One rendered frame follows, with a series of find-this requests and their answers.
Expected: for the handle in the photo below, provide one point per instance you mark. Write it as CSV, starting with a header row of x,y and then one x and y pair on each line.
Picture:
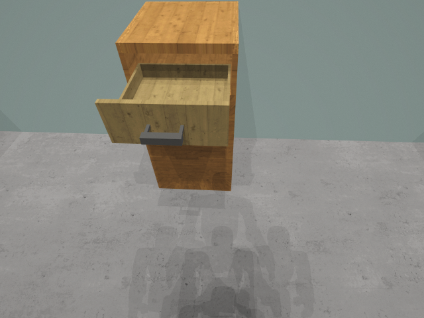
x,y
162,138

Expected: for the drawer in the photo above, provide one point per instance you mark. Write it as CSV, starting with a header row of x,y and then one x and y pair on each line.
x,y
166,96

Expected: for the cabinet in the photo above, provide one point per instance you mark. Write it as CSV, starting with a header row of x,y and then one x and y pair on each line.
x,y
187,32

